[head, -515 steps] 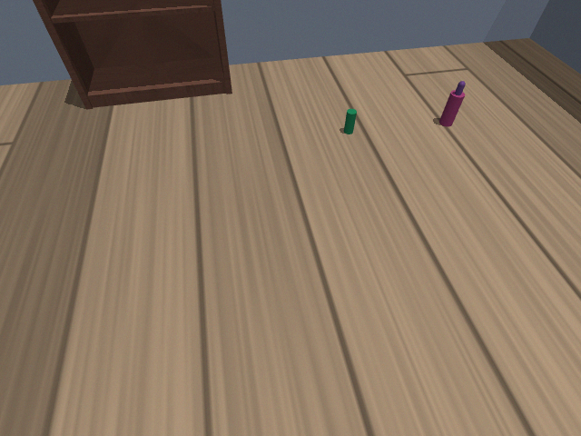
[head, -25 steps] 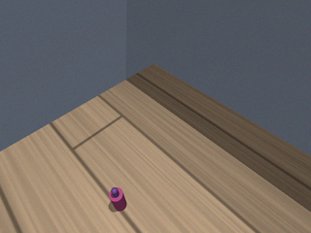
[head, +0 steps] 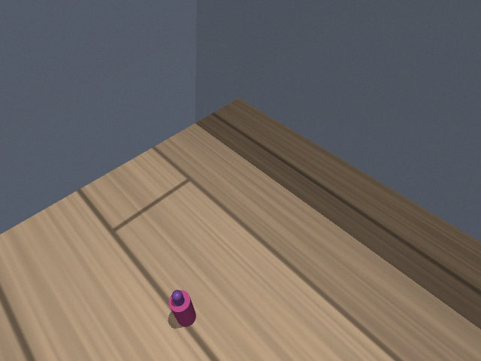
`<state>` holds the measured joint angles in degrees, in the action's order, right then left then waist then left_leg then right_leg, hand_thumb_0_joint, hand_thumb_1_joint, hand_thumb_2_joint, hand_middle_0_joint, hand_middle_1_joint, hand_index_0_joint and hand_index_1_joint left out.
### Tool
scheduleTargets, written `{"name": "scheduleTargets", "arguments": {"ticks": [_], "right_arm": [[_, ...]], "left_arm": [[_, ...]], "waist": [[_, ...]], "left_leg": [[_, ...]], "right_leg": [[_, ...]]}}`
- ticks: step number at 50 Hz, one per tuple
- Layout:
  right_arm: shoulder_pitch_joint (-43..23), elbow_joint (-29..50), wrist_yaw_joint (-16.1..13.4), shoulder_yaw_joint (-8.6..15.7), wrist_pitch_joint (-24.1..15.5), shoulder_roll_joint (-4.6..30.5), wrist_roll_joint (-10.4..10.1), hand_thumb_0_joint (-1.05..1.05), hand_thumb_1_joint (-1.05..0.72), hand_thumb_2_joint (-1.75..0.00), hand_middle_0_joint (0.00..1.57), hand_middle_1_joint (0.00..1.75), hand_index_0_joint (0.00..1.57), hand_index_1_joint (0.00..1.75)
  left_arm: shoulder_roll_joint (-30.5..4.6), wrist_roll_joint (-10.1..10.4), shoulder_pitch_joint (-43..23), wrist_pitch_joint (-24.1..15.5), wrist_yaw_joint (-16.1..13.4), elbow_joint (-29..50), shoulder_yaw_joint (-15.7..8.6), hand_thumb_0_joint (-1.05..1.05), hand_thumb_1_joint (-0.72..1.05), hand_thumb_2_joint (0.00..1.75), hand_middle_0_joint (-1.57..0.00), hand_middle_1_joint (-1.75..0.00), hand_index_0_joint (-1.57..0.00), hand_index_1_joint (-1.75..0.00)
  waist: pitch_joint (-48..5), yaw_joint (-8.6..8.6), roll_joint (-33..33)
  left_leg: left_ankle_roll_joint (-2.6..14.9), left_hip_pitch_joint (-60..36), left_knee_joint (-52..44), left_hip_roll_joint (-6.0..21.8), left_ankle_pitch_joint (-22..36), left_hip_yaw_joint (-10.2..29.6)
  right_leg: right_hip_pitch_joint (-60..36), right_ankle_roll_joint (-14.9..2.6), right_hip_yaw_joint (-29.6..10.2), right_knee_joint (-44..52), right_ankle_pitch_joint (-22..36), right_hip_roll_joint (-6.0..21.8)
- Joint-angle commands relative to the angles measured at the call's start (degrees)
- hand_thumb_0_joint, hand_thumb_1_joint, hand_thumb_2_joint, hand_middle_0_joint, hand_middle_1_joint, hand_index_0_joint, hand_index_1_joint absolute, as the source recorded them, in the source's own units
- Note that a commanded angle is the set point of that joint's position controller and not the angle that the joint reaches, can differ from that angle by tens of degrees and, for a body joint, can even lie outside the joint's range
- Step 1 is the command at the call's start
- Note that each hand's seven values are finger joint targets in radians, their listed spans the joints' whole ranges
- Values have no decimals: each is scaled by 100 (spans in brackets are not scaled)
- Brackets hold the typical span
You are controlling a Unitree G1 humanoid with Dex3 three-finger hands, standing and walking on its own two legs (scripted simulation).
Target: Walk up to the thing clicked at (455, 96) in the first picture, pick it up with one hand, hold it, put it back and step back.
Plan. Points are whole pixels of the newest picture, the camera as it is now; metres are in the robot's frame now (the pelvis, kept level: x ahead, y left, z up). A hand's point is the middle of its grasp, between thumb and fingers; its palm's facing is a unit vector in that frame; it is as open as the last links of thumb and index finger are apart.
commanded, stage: stand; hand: left
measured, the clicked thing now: (181, 306) +0.40 +0.22 -0.65
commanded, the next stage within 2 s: go down in 1.08 s
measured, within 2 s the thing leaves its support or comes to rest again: neither
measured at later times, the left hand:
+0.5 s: hand out of the picture +0.08 +0.25 -0.16, palm faces -0.02 -0.94 -0.35, open 7.4 cm
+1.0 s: hand out of the picture +0.08 +0.25 -0.16, palm faces -0.02 -0.94 -0.34, open 7.4 cm
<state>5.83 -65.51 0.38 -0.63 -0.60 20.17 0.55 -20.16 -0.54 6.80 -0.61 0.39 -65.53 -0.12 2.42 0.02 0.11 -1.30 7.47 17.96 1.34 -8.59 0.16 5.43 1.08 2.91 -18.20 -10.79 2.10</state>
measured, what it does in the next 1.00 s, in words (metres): stands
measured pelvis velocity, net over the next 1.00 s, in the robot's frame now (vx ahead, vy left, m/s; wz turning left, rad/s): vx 0.01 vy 0.00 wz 0.00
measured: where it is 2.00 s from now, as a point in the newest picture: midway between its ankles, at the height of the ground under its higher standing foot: outside the picture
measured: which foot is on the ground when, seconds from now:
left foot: down 0.00-1.00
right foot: down 0.00-1.00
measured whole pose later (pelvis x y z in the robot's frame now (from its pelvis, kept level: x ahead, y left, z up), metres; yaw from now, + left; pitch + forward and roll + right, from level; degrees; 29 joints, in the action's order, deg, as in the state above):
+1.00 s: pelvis +0.01 +0.00 +0.00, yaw +0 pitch -2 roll +0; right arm 5.9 -64.5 0.1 -0.8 -0.6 20.4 0.5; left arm -20.1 -0.5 6.4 -0.5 0.3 -64.9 -0.4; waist 2.8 0.1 0.1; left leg -1.4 6.4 17.8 1.5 -9.6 0.1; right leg 4.2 1.0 2.8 -17.8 -11.6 2.0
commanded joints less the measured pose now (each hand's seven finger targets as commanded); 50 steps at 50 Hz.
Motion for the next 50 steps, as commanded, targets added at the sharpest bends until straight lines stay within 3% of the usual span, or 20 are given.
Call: {"name": "scheduleTargets", "arguments": {"ticks": [1, 12, 33, 41, 50], "right_arm": [[-232, 317, -70, 239, -99, 1245, -15, 0, -90, -90, 20, 30, 20, 30], [-199, 337, -78, 215, -119, 1206, -9, 0, -90, -90, 20, 30, 20, 30], [-198, 383, -93, 214, -106, 1235, -10, 0, -90, -90, 20, 30, 20, 30], [-190, 418, -97, 229, -106, 1226, -15, 0, -90, -90, 20, 30, 20, 30], [-187, 426, -104, 222, -108, 1231, -7, 0, -90, -90, 20, 30, 20, 30]], "left_arm": [[-1205, -4, -223, -98, -73, 321, -235, 0, 90, 90, -20, -30, -20, -30], [-1243, 2, -214, -105, -70, 364, -243, 0, 90, 90, -20, -30, -20, -30], [-1232, 8, -211, -99, -80, 363, -259, 0, 90, 90, -20, -30, -20, -30], [-1235, -3, -172, -108, -89, 382, -261, 0, 90, 90, -20, -30, -20, -30], [-1216, -7, -199, -87, -82, 381, -267, 0, 90, 90, -20, -30, -20, -30]], "waist": [[-268, -1, 12], [-426, 9, -6], [-371, 17, 37], [-554, 12, 26], [-365, 18, 0]], "left_leg": [[205, -30, -248, 606, 412, 538], [194, -166, -195, 635, 875, 514], [194, -176, -190, 632, 849, 490], [205, -315, -91, 658, 1210, 460], [193, -240, -208, 658, 980, 485]], "right_leg": [[64, -179, -551, 406, 301, 621], [-80, -195, -533, 318, 720, 636], [-92, -191, -538, 326, 756, 639], [-226, -201, -512, 294, 1161, 665], [-98, -193, -493, 314, 789, 622]]}}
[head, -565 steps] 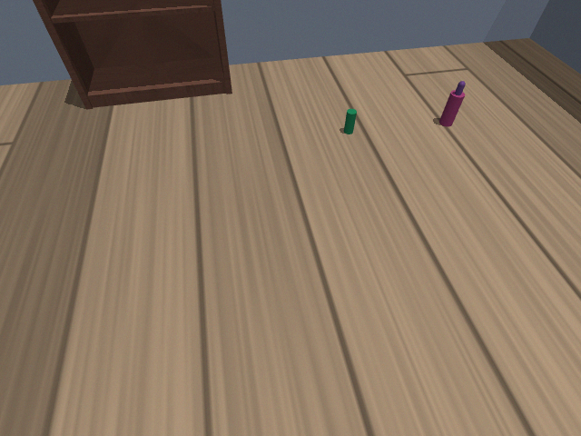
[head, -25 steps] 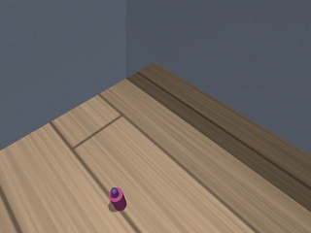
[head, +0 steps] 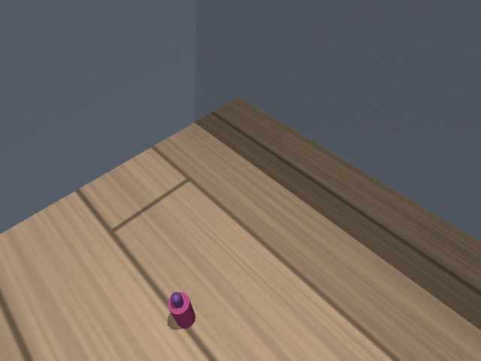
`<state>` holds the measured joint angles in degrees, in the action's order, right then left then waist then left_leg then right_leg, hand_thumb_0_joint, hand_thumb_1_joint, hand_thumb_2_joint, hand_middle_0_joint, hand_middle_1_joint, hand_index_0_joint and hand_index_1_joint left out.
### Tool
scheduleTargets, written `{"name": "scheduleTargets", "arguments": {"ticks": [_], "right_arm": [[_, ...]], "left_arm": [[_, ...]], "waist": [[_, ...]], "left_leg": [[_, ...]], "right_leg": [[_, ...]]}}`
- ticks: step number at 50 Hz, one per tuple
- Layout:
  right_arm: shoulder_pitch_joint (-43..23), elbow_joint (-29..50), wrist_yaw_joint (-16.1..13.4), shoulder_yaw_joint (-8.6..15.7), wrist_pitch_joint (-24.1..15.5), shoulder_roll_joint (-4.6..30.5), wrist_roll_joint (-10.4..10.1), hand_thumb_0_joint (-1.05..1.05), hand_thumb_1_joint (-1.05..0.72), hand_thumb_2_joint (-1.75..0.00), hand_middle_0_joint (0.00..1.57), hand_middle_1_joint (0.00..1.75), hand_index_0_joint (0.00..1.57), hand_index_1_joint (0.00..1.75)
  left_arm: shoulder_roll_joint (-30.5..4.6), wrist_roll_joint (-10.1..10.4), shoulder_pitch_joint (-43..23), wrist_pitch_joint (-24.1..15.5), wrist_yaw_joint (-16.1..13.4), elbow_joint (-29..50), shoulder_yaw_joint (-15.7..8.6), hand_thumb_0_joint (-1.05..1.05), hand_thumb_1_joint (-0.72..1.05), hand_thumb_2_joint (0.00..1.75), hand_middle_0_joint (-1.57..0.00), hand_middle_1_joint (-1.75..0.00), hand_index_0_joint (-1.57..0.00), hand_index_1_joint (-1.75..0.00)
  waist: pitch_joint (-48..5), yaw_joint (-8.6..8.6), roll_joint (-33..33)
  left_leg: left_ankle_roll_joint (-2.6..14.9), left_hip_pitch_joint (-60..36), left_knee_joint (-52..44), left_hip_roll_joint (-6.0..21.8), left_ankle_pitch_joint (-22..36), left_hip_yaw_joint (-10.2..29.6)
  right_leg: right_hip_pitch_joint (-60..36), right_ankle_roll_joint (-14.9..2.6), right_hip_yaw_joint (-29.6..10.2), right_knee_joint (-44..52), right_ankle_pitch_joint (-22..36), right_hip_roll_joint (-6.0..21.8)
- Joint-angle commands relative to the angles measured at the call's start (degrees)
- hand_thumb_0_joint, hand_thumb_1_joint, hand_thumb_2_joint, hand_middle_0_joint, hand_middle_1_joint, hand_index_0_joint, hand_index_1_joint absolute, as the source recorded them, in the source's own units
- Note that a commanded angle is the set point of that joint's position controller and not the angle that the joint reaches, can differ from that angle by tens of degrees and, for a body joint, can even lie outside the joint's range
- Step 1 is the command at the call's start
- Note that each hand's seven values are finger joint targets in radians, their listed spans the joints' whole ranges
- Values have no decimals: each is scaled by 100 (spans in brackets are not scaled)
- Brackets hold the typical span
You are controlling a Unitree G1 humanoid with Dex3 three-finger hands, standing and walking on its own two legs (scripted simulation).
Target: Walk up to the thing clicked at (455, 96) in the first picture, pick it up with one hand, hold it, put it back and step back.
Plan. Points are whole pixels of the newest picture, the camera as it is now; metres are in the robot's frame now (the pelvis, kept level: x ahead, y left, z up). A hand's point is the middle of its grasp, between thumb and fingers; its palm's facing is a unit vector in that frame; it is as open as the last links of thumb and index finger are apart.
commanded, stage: stand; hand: left
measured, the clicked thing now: (181, 308) +0.38 +0.22 -0.65
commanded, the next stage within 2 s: go down in 0.08 s
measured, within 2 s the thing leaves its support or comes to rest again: neither
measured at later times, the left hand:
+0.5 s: hand (107, 353) +0.16 +0.27 -0.17, palm faces +0.06 -0.94 -0.33, open 12.9 cm
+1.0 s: hand out of the picture +0.14 +0.29 -0.20, palm faces +0.10 -0.94 -0.34, open 17.3 cm
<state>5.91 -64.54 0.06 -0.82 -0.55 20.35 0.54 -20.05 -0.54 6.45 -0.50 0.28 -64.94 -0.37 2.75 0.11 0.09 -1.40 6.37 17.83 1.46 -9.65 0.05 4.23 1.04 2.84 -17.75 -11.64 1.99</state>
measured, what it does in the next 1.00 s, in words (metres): lowers itself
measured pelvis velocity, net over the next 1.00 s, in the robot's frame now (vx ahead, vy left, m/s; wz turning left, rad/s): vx -0.01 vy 0.01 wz -0.01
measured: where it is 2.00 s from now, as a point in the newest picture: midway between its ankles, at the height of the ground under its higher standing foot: outside the picture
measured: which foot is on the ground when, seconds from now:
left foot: down 0.00-1.00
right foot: down 0.00-1.00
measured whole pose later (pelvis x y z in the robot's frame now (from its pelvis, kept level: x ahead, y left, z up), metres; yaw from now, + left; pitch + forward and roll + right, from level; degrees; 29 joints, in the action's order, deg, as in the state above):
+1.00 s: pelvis -0.01 +0.01 -0.08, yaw -1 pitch +15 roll -2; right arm 11.4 -32.2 -4.6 0.1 -8.3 13.2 -0.8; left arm -20.4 -0.8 14.6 13.3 4.4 -25.9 -15.6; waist -6.2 -1.5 -0.3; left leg -0.8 48.7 61.8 2.6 -28.5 1.5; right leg 45.1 1.4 2.5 -59.2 -29.2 1.6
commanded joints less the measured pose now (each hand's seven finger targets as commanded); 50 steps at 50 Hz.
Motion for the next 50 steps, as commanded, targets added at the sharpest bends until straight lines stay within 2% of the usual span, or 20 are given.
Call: {"name": "scheduleTargets", "arguments": {"ticks": [1, 8, 9, 10, 11, 12, 13, 15, 17, 18, 20, 23, 24, 30, 32, 33, 34, 37, 43, 50], "right_arm": [[-201, 328, -77, 235, -113, 1201, -9, 0, -90, -90, 20, 30, 20, 30], [-188, 306, -67, 237, -116, 1197, -3, 0, -90, -90, 20, 30, 20, 30], [-228, 320, -65, 257, -115, 1233, 0, 0, -98, -91, 21, 29, 20, 29], [-74, 1926, -193, 95, -386, 275, -379, 0, -100, -93, 20, 30, 20, 30], [258, 1599, -242, 92, -373, 401, -387, 0, -99, -93, 20, 30, 20, 30], [444, 1503, -261, 142, -300, 566, -372, 0, -99, -93, 20, 30, 20, 30], [462, 1668, -251, 241, -249, 577, -363, 0, -100, -93, 20, 30, 20, 30], [632, 1906, -328, 423, -298, 607, -289, 0, -100, -93, 20, 30, 20, 30], [884, 2045, -273, 499, -303, 525, -199, 0, -98, -92, 20, 30, 20, 30], [907, 2173, -235, 555, -305, 510, -162, 0, -98, -92, 20, 30, 20, 30], [857, 2459, -227, 601, -316, 472, -166, 0, -96, -91, 20, 30, 20, 30], [658, 2771, -180, 536, -335, 392, -178, 0, -95, -91, 20, 30, 20, 30], [551, 2894, -163, 553, -350, 402, -194, 0, -94, -91, 20, 30, 20, 30], [664, 3418, -178, 632, -551, 397, -220, 0, -91, -90, 20, 30, 20, 30], [707, 3563, -214, 627, -622, 315, -222, 0, -91, -90, 20, 30, 20, 30], [736, 3613, -260, 639, -650, 355, -228, 0, -90, -89, 20, 30, 20, 30], [730, 3616, -280, 614, -686, 310, -220, 0, -89, -89, 20, 30, 20, 30], [763, 3676, -350, 622, -768, 305, -214, 0, -91, -90, 20, 30, 20, 30], [700, 3834, -485, 550, -913, 262, -172, 0, -89, -89, 20, 30, 20, 30], [683, 3886, -575, 468, -1093, 200, -121, 0, -91, -90, 20, 30, 20, 30]], "left_arm": [[-1229, 4, -189, -93, -68, 324, -241, 0, 90, 90, -20, -30, -20, -30], [-1240, 1, -180, -102, -67, 348, -233, 0, 90, 90, -20, -30, -20, -30], [-1221, -11, -161, -105, -70, 358, -227, 0, 82, 82, -12, -22, -12, -22], [-319, 311, -2172, -641, -160, 2368, -269, 0, 74, 74, -4, -14, -4, -14], [-629, 292, -2836, -580, -194, 2146, -378, 0, 66, 66, 0, -6, -2, -6], [-921, 211, -1658, -308, -225, 901, -651, 0, 58, 58, -1, -3, -2, -2], [-1012, 146, -1273, -229, -152, 654, -793, 0, 50, 50, 0, -5, -1, -4], [-1660, -26, -1879, -317, -96, 1207, -1161, 0, 34, 34, -1, -4, -3, -3], [-1376, -242, -855, -141, 51, 463, -1240, 0, 19, 18, -2, -4, -4, -3], [-1389, -335, -564, -92, 109, 480, -1402, 0, 18, 17, -2, -3, -3, -2], [-1521, -343, -503, 11, 105, 1043, -1643, 0, 4, 12, -3, -2, -5, -1], [-1209, -319, -594, 279, 131, 1062, -1545, 0, -10, 8, -4, -3, -6, -1], [-1397, -317, -599, 312, 155, 1203, -1672, 0, -17, 6, -4, -3, -6, -1], [-1315, -170, -46, 383, 434, 2227, -1858, 0, -46, 2, -6, -6, -8, -5], [-1244, -108, -401, 361, 487, 3401, -1737, 0, -50, 1, -5, -5, -7, -3], [-1169, -124, 22, 468, 475, 3130, -1765, 0, -52, 1, -6, -6, -7, -4], [-1165, -94, -300, 479, 487, 3649, -1660, 0, -53, 1, -6, -5, -7, -4], [-1225, -97, 249, 696, 408, 3824, -1867, 0, -56, 1, -6, -4, -7, -3], [-1295, -98, 579, 1062, 337, 4592, -1923, 0, -54, 2, -6, -4, -7, -3], [-1276, 13, 1128, 1305, 400, 4504, -2175, 0, -54, 2, -7, -5, -8, -4]], "waist": [[-394, 0, 1], [-395, -8, 10], [-472, 14, 2], [-37, -710, 159], [-234, -508, 51], [-22, -431, -246], [-103, -238, -360], [-1123, -168, -193], [-1400, -100, -165], [-1606, 79, -50], [-2051, 203, 317], [-1426, 78, 222], [-1379, 103, 221], [-1809, -35, 251], [-2190, -97, 435], [-2118, -157, 275], [-2098, -194, 344], [-2094, -150, 283], [-2063, -156, 549], [-1903, -181, 526]], "left_leg": [[200, -117, -184, 633, 1095, 488], [200, -126, -219, 635, 911, 497], [216, -179, -166, 658, 1030, 495], [182, 477, 207, -187, 82, -278], [201, 480, 258, -205, -113, -255], [226, 756, 372, -237, -258, -258], [211, 932, 572, -175, -113, -235], [206, 833, 923, -177, 293, -196], [197, 1247, 1347, -219, 578, -162], [178, 1398, 1519, -251, 697, -176], [128, 1325, 1614, -271, 858, -178], [120, 1980, 1881, -223, 410, -141], [117, 2189, 2024, -196, 251, -113], [161, 2683, 2682, -94, -423, -14], [156, 2560, 2819, -74, -278, 3], [167, 2590, 2888, -56, -195, 16], [164, 2685, 2995, -57, -244, 21], [164, 2797, 3101, -7, -313, 65], [128, 2952, 3296, 13, -293, 130], [158, 3367, 3568, 8, -514, 161]], "right_leg": [[22, -196, -498, 281, 907, 639], [55, -195, -534, 314, 761, 640], [45, -187, -504, 305, 854, 636], [1393, -137, -164, -100, 574, -136], [1100, -133, -93, -138, 357, -122], [1208, -159, -29, -173, 117, -166], [1287, -169, 17, -380, 113, -195], [1153, -149, -59, -774, 560, -159], [1268, -163, -93, -1231, 873, -138], [1230, -186, -100, -1397, 918, -134], [1117, -222, -121, -1530, 986, -158], [1796, -230, -77, -1718, 455, -195], [2000, -239, -52, -1861, 247, -214], [2816, -223, -39, -2647, -406, -236], [2889, -215, -60, -2801, -241, -218], [3000, -207, -54, -2862, -171, -228], [3129, -190, -57, -2931, -209, -221], [3270, -194, -41, -3068, -316, -235], [3478, -194, 12, -3316, -367, -245], [3770, -196, 23, -3530, -568, -245]]}}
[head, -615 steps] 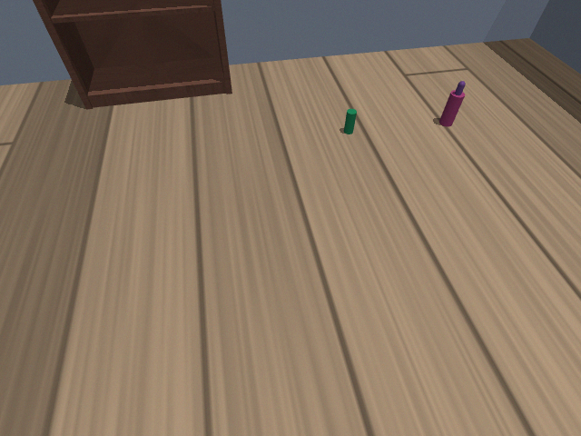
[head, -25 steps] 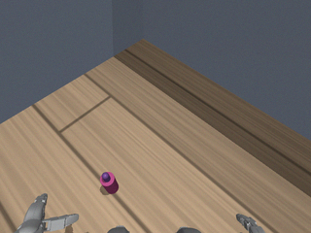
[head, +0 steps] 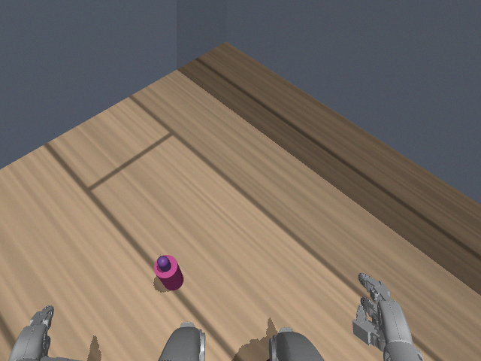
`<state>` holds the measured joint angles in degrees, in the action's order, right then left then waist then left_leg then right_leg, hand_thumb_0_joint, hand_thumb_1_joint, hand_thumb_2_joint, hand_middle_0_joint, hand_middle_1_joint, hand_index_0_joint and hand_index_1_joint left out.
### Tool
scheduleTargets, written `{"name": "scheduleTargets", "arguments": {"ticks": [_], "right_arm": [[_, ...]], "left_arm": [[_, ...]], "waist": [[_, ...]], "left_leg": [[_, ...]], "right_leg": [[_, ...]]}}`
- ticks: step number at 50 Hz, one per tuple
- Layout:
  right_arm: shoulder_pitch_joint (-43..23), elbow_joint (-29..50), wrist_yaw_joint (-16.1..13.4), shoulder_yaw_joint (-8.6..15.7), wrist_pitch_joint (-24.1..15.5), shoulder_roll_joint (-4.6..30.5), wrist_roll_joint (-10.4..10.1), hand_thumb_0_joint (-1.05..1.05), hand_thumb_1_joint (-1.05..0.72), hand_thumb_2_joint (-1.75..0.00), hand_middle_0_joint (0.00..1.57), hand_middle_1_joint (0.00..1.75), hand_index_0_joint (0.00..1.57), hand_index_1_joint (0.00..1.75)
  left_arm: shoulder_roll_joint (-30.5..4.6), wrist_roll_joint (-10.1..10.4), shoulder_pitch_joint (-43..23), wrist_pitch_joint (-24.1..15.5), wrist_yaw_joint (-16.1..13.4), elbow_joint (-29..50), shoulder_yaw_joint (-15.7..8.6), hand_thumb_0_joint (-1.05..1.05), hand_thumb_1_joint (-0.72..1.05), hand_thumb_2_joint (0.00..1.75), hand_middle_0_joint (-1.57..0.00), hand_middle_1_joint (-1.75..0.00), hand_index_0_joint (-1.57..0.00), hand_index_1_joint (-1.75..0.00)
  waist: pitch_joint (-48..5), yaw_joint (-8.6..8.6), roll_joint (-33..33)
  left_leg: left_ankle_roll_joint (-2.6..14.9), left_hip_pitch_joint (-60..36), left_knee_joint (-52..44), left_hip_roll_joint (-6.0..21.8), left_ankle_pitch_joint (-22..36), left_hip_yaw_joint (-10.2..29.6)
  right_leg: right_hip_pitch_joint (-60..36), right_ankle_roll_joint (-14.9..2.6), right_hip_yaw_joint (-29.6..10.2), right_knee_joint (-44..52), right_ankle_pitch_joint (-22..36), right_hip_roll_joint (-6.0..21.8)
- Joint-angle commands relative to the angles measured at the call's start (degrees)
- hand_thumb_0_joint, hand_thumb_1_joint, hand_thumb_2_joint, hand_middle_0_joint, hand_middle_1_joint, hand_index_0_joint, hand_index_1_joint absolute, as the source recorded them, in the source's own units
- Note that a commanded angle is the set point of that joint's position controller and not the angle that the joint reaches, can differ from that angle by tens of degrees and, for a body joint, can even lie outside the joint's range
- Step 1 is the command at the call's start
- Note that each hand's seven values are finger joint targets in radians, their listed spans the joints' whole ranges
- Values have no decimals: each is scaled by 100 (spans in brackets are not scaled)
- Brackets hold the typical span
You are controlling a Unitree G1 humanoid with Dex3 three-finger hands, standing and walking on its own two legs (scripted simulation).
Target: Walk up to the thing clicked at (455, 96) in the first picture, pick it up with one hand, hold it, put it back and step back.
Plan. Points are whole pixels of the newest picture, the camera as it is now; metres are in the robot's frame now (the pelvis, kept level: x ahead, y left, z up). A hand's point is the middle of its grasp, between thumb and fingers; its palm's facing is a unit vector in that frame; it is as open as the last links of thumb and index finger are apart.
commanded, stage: go down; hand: left
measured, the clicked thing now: (168, 271) +0.40 +0.22 -0.57
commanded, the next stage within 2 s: none
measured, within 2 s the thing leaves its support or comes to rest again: neither
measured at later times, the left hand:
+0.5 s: hand (58, 327) +0.19 +0.34 -0.17, palm faces +0.22 -0.94 -0.28, open 17.4 cm
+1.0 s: hand (58, 295) +0.26 +0.39 -0.23, palm faces +0.22 -0.96 -0.16, open 17.7 cm
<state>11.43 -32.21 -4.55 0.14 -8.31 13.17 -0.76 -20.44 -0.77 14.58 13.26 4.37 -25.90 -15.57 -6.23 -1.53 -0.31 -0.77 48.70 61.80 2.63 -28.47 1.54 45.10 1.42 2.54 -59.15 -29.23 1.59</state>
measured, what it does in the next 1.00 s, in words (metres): lowers itself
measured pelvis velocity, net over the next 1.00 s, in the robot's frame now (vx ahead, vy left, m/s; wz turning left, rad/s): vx -0.07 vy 0.00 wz -0.06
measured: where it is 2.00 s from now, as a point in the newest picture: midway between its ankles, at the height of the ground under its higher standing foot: outside the picture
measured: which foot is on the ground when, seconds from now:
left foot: down 0.00-1.00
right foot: down 0.00-1.00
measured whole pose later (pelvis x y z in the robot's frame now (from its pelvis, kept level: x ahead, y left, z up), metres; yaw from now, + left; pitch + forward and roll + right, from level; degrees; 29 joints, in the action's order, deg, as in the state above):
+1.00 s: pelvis -0.07 +0.00 -0.20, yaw -3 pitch +33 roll -5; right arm 6.5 -37.7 -4.3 -2.6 -11.7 18.4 1.7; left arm -41.8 9.8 -17.8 -18.3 33.5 -55.4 -43.1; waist -8.8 -1.8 -1.7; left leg -1.6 102.4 106.3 2.9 -37.1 5.4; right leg 98.2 0.6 3.4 -104.1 -38.8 0.9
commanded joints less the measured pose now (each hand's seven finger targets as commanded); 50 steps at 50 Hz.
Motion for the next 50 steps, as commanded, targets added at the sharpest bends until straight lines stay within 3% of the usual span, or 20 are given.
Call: {"name": "scheduleTargets", "arguments": {"ticks": [1, 2, 4, 5, 9, 11, 13, 15, 17, 19, 22, 26, 27, 30, 31, 32, 35, 38, 44, 50], "right_arm": [[155, 687, -115, 386, -335, 911, 21, 0, -90, -90, 20, 30, 20, 30], [92, 761, -120, 368, -378, 869, 31, 0, -91, -90, 20, 30, 20, 30], [135, 706, -120, 375, -419, 889, 46, 0, -91, -90, 20, 30, 20, 30], [157, 764, -102, 395, -452, 885, 50, 0, -92, -90, 20, 30, 20, 30], [160, 733, -75, 429, -523, 904, 84, 0, -93, -90, 20, 30, 20, 30], [128, 713, -55, 423, -556, 928, 83, 0, -94, -91, 20, 30, 20, 30], [76, 772, -32, 442, -575, 919, 92, 0, -96, -91, 20, 30, 20, 30], [105, 633, -24, 428, -583, 995, 94, 0, -96, -91, 20, 30, 20, 30], [14, 572, 2, 457, -615, 1042, 107, 0, -98, -91, 20, 30, 20, 30], [-20, 528, 9, 428, -618, 1080, 105, 0, -98, -91, 20, 30, 20, 30], [-75, 503, -2, 461, -656, 1206, 96, 0, -95, -91, 20, 30, 20, 30], [38, 295, -16, 452, -675, 1363, 91, 0, -91, -90, 20, 30, 20, 30], [-9, 320, -37, 458, -674, 1434, 107, 0, -91, -90, 20, 30, 20, 30], [-11, 271, -21, 413, -642, 1505, 120, 0, -89, -89, 20, 30, 20, 30], [64, 147, -19, 398, -617, 1478, 138, 0, -90, -90, 20, 30, 20, 30], [-14, 246, -33, 405, -609, 1554, 128, 0, -90, -90, 20, 30, 20, 30], [-48, 134, -32, 345, -561, 1556, 148, 0, -90, -90, 20, 30, 20, 30], [-89, 117, -28, 315, -540, 1552, 139, 0, -89, -90, 20, 30, 20, 30], [-91, -5, -70, 255, -561, 1650, 188, 0, -89, -90, 20, 30, 20, 30], [-15, -87, -87, 188, -539, 1779, 226, 0, -89, -90, 20, 30, 20, 30]], "left_arm": [[-1219, 70, 301, -112, 39, 808, -653, 0, -55, 3, -7, -6, -8, -5], [-1227, 90, -13, -206, 84, 1185, -594, 0, -53, 2, -6, -6, -7, -5], [-1282, 150, 351, -232, 159, 692, -787, 0, -57, 2, -7, -6, -8, -5], [-1310, 188, 172, -336, 206, 1056, -810, 0, -55, 2, -7, -6, -8, -6], [-1347, 297, 203, -693, 411, 1039, -919, 0, -53, 2, -6, -7, -8, -6], [-1490, 365, 528, -823, 490, 646, -1174, 0, -53, 3, -6, -6, -7, -5], [-1504, 425, 111, -1060, 599, 1247, -1123, 0, -51, 3, -6, -6, -7, -5], [-1663, 468, 303, -1151, 655, 366, -1404, 0, -53, 2, -6, -5, -7, -4], [-1838, 540, -515, -1488, 765, 650, -1470, 0, -54, 4, -6, -6, -7, -5], [-2103, 628, -532, -1776, 872, 40, -1864, 0, -55, 3, -6, -5, -7, -4], [-2287, 817, -1219, -2306, 1203, -149, -2000, 0, -56, 0, -7, -2, -7, -1], [-2624, 985, -1899, -2728, 1728, -497, -2128, 0, -61, 0, -7, -2, -8, -2], [-2924, 974, -1958, -2776, 1829, -652, -2329, 0, -61, 0, -7, -2, -8, -1], [-3228, 1028, -2150, -2903, 2071, -1068, -2606, 0, -61, 0, -6, -3, -7, -2], [-3256, 1033, -2320, -2934, 2132, -1139, -2585, 0, -61, 1, -6, -3, -6, -3], [-3508, 1046, -2320, -2958, 2168, -1120, -2851, 0, -61, 0, -6, -3, -6, -2], [-3479, 1094, -2461, -3003, 2343, -1527, -2852, 0, -61, 2, -4, -3, -5, -3], [-3757, 1149, -2893, -3145, 2456, -1584, -3045, 0, -61, 3, -5, -5, -6, -4], [-4138, 1205, -3765, -3438, 2784, -1857, -3136, 0, -61, 5, -4, -5, -5, -5], [-4471, 1256, -3977, -3517, 3077, -2038, -3343, 0, -61, 6, -4, -7, -5, -6]], "waist": [[-1122, 1, 606], [-1263, -7, 700], [-1093, -20, 525], [-1294, 9, 589], [-1572, -2, 553], [-1647, 106, 522], [-1939, 124, 673], [-1766, 59, 431], [-1877, 63, 560], [-1822, 143, 454], [-2053, 93, 609], [-2593, 133, 814], [-2746, 193, 807], [-3047, 340, 859], [-3069, 340, 872], [-3347, 438, 880], [-3161, 349, 845], [-3129, 311, 748], [-3018, 155, 879], [-3396, 248, 1129]], "left_leg": [[96, -870, -756, -103, 1516, 1], [93, -863, -658, -112, 1642, 9], [117, -606, -519, -124, 1476, 3], [113, -631, -451, -116, 1582, -3], [140, -439, -24, -119, 1918, 10], [162, -244, 158, -129, 1957, -14], [165, -270, 275, -130, 1981, -9], [181, 110, 492, -122, 1919, 28], [190, 408, 787, -115, 1752, 57], [200, 824, 1002, -130, 1361, 80], [181, 1201, 1255, -131, 713, 130], [141, 1332, 1625, -115, 660, 218], [138, 1350, 1687, -96, 603, 250], [130, 1583, 1924, -104, 648, 293], [139, 1649, 1979, -107, 559, 282], [143, 1503, 2033, -97, 850, 294], [159, 1868, 2268, -109, 765, 282], [185, 2316, 2423, -104, 253, 285], [188, 2744, 2826, -76, -190, 299], [154, 2772, 3079, -57, -102, 359]], "right_leg": [[-299, -246, 42, 539, 1302, -204], [-257, -244, 49, 454, 1425, -198], [-88, -230, 44, 380, 1299, -207], [-61, -242, 21, 300, 1392, -198], [171, -225, 7, -83, 1693, -184], [314, -231, -21, -248, 1681, -159], [461, -243, -45, -388, 1693, -166], [655, -231, -24, -593, 1636, -166], [1156, -242, -51, -929, 1424, -169], [1537, -253, -44, -1203, 1051, -164], [2106, -281, -85, -1559, 518, -160], [2545, -310, -117, -1951, 384, -142], [2610, -303, -124, -2007, 330, -148], [2817, -321, -104, -2292, 328, -144], [2890, -327, -108, -2316, 233, -161], [2873, -341, -58, -2411, 453, -171], [3197, -352, -15, -2626, 395, -193], [3350, -331, -37, -2727, -5, -201], [3984, -340, -39, -3055, -327, -223], [4274, -367, 77, -3489, -251, -233]]}}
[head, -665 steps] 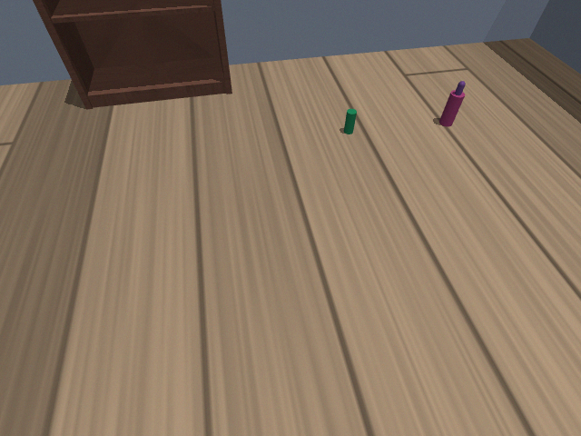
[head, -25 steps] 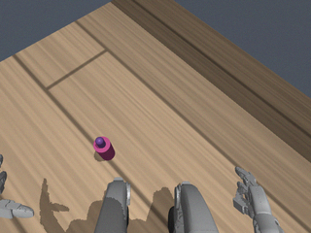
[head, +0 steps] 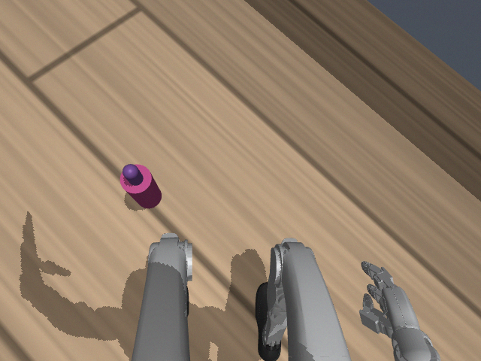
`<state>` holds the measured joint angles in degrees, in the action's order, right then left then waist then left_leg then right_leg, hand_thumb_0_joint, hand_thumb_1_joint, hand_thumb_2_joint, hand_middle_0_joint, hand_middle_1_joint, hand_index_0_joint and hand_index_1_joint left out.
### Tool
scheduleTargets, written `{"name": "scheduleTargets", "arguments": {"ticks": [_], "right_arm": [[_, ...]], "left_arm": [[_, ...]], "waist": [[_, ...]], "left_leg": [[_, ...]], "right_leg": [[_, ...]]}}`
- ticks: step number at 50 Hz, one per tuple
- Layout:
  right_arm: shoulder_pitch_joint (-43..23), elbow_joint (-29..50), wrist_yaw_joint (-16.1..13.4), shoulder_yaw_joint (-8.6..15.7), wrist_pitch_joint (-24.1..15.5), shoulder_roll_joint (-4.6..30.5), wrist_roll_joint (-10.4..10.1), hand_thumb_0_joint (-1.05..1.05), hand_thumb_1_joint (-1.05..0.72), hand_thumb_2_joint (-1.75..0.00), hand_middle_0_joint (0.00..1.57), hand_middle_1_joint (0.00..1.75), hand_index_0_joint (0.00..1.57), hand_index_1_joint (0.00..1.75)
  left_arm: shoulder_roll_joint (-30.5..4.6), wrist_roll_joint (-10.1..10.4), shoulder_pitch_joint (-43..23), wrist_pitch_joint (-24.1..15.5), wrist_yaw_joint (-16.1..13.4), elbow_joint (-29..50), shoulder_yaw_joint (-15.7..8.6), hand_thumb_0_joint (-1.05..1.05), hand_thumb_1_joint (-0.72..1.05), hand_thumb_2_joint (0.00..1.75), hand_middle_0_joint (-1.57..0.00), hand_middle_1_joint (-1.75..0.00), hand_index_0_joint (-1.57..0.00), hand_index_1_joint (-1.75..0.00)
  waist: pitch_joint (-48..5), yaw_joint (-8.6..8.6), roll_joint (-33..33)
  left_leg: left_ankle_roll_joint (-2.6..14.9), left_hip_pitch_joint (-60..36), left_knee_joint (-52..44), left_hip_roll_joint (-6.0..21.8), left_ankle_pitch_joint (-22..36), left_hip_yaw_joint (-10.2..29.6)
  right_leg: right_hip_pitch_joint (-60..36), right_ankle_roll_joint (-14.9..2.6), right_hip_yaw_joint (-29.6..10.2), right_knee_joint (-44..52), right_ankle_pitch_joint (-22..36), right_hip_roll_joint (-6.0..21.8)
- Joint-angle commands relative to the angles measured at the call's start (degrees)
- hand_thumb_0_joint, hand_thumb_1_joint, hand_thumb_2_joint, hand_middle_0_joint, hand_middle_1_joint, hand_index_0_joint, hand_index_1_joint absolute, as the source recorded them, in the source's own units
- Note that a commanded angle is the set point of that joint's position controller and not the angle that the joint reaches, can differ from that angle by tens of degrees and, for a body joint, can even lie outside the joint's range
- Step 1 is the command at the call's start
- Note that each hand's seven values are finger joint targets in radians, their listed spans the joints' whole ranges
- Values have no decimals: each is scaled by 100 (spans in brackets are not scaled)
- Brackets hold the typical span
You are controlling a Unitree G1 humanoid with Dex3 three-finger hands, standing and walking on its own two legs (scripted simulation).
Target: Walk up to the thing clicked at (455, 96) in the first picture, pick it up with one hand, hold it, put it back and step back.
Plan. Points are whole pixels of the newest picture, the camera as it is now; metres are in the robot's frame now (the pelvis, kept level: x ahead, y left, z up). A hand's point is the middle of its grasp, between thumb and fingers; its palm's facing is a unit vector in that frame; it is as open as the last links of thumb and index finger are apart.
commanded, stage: go down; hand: left
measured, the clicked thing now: (140, 185) +0.45 +0.25 -0.37
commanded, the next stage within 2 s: approach in 1.18 s
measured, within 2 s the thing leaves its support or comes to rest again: neither
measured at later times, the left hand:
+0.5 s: hand out of the picture +0.32 +0.43 -0.06, palm faces +0.27 -0.96 -0.12, open 17.6 cm
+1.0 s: hand out of the picture +0.34 +0.44 -0.08, palm faces +0.26 -0.96 -0.11, open 17.7 cm
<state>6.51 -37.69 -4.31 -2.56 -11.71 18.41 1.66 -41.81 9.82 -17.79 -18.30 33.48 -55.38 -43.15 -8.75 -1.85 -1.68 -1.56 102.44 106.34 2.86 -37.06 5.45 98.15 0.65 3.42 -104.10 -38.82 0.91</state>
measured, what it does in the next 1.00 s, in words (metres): lowers itself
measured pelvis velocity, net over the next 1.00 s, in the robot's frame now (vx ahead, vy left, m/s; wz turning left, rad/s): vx -0.01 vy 0.00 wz -0.04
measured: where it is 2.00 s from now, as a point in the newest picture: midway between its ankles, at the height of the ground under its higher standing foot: (222, 333)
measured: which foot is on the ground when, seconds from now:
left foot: down 0.00-1.00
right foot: down 0.00-1.00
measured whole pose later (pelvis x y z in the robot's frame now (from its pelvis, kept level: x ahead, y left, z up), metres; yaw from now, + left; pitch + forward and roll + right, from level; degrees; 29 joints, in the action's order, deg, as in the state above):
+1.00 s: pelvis -0.01 +0.00 -0.08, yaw -2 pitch +33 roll -7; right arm 5.6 -37.8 -4.0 -5.1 -10.9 20.5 2.2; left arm -50.8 11.3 -27.2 -17.3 40.0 -59.3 -49.3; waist -6.9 -2.7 -2.2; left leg -1.6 116.6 121.2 2.4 -38.5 7.5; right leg 111.4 1.0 4.1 -118.1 -40.3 0.5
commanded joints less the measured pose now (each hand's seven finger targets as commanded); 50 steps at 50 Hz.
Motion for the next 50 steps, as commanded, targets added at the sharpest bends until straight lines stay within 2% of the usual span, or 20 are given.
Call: {"name": "scheduleTargets", "arguments": {"ticks": [1, 3, 4, 5, 10, 12, 14, 17, 19, 20, 24, 25, 26, 34, 37, 41, 43, 45, 46, 50], "right_arm": [[481, 446, -111, 424, -195, 1251, -13, 0, -89, -90, 20, 30, 20, 30], [512, 426, -106, 425, -177, 1290, -8, 0, -89, -90, 20, 30, 20, 30], [543, 419, -101, 386, -159, 1281, -8, 0, -89, -90, 20, 30, 20, 30], [509, 413, -103, 364, -143, 1262, -16, 0, -89, -90, 20, 30, 20, 30], [427, 405, -118, 391, -134, 1294, -28, 0, -89, -90, 20, 30, 20, 30], [407, 409, -112, 393, -138, 1313, -49, 0, -89, -90, 20, 30, 20, 30], [465, 356, -120, 379, -125, 1326, -14, 0, -89, -90, 20, 30, 20, 30], [484, 327, -112, 370, -128, 1357, -2, 0, -89, -90, 20, 30, 20, 30], [484, 312, -120, 356, -130, 1362, 8, 0, -88, -90, 20, 30, 20, 30], [507, 323, -115, 366, -137, 1407, 10, 0, -89, -90, 20, 30, 20, 30], [507, 335, -112, 318, -121, 1402, 31, 0, -89, -90, 20, 30, 20, 30], [496, 331, -111, 314, -123, 1397, 40, 0, -89, -90, 20, 30, 20, 30], [513, 321, -122, 292, -114, 1394, 46, 0, -89, -90, 20, 30, 20, 30], [463, 386, -100, 274, -86, 1437, 12, 0, -88, -90, 20, 30, 20, 30], [480, 393, -97, 265, -86, 1428, 15, 0, -89, -90, 20, 30, 20, 30], [501, 371, -85, 260, -95, 1442, 28, 0, -88, -90, 20, 30, 20, 30], [513, 351, -89, 258, -94, 1469, 29, 0, -88, -90, 20, 30, 20, 30], [554, 357, -80, 265, -78, 1507, 26, 0, -89, -90, 20, 30, 20, 30], [537, 352, -77, 260, -73, 1490, 23, 0, -89, -90, 20, 30, 20, 30], [542, 351, -72, 259, -68, 1498, 21, 0, -89, -90, 20, 30, 20, 30]], "left_arm": [[-2427, 212, -597, -326, 179, 755, -681, 0, -61, 6, -4, -6, -5, -6], [-2524, 244, -725, -322, 227, 906, -732, 0, -61, 7, -5, -7, -5, -7], [-2715, 242, -620, -288, 220, 882, -853, 0, -61, 7, -5, -7, -5, -7], [-2727, 249, -525, -254, 233, 843, -858, 0, -61, 7, -5, -7, -5, -7], [-2698, 333, -852, -217, 285, 946, -832, 0, -61, 8, -4, -7, -4, -7], [-2642, 325, -892, -226, 321, 899, -786, 0, -61, 7, -4, -7, -5, -7], [-2825, 305, -1012, -241, 350, 947, -844, 0, -61, 7, -4, -7, -5, -7], [-2783, 328, -1145, -272, 425, 868, -854, 0, -61, 8, -5, -8, -5, -8], [-2788, 311, -1232, -280, 461, 732, -819, 0, -61, 8, -4, -8, -5, -8], [-2750, 327, -1243, -294, 486, 749, -829, 0, -61, 8, -4, -8, -5, -8], [-3046, 330, -1455, -291, 528, 783, -912, 0, -61, 8, -5, -8, -5, -8], [-3155, 315, -1457, -282, 528, 827, -952, 0, -61, 8, -5, -8, -5, -8], [-3078, 318, -1410, -259, 539, 674, -927, 0, -61, 7, -4, -8, -5, -8], [-3317, 311, -1527, -230, 513, 807, -1060, 0, -61, 9, -4, -8, -4, -8], [-3201, 363, -1542, -232, 559, 709, -1011, 0, -61, 9, -4, -8, -4, -8], [-3261, 355, -1609, -202, 610, 561, -982, 0, -61, 7, -4, -7, -4, -7], [-3375, 353, -1629, -224, 622, 674, -1051, 0, -61, 7, -4, -7, -4, -7], [-3368, 349, -1644, -216, 646, 645, -1075, 0, -61, 7, -4, -7, -4, -7], [-3405, 347, -1809, -227, 655, 750, -1020, 0, -61, 7, -4, -7, -4, -7], [-3498, 368, -1802, -251, 638, 831, -1136, 0, -61, 6, -4, -6, -5, -6]], "waist": [[-3199, 342, 1177], [-3377, 337, 1295], [-3482, 440, 1222], [-3514, 468, 1263], [-3234, 356, 1184], [-3122, 291, 1167], [-3263, 321, 1332], [-3238, 266, 1395], [-3054, 225, 1385], [-3168, 214, 1382], [-3294, 261, 1323], [-3422, 338, 1381], [-3388, 262, 1358], [-3244, 323, 1366], [-3211, 240, 1243], [-3173, 197, 1207], [-3206, 280, 1328], [-3305, 261, 1441], [-3192, 208, 1456], [-3288, 269, 1487]], "left_leg": [[239, -2583, -1314, -84, 871, -47], [236, -2541, -1172, -91, 1080, -85], [244, -2490, -1137, -102, 1172, -111], [242, -2473, -1104, -103, 1214, -132], [267, -2050, -914, -95, 868, -159], [261, -2072, -909, -79, 837, -80], [260, -2131, -761, -77, 1066, -125], [237, -2201, -725, -64, 1155, -31], [230, -2051, -742, -53, 854, 11], [228, -2142, -708, -47, 959, 40], [252, -1855, -550, -72, 815, -76], [256, -1887, -509, -77, 816, -122], [259, -1847, -442, -83, 959, -136], [248, -1585, -439, -87, 607, -65], [273, -1448, -317, -100, 692, -134], [288, -1254, -163, -103, 627, -189], [267, -1383, -194, -84, 660, -150], [247, -1597, -212, -71, 757, -82], [249, -1471, -209, -70, 597, -84], [252, -1428, -198, -74, 537, -103]], "right_leg": [[-1093, -282, -4, 973, 786, -174], [-1092, -292, 16, 831, 917, -169], [-1194, -287, 14, 826, 959, -177], [-1187, -294, 22, 787, 972, -183], [-966, -272, -7, 720, 752, -200], [-742, -287, 67, 605, 736, -210], [-719, -290, 52, 507, 891, -204], [-493, -311, 121, 343, 938, -199], [-393, -301, 148, 295, 746, -198], [-347, -307, 166, 238, 835, -199], [-488, -294, 126, 215, 739, -204], [-522, -291, 95, 233, 727, -206], [-555, -289, 116, 196, 828, -202], [-296, -292, 180, 3, 600, -210], [-341, -284, 155, 28, 624, -217], [-378, -266, 103, 30, 580, -210], [-256, -284, 147, -75, 612, -219], [-109, -305, 197, -173, 686, -222], [-62, -297, 197, -161, 578, -219], [-104, -289, 190, -202, 563, -222]]}}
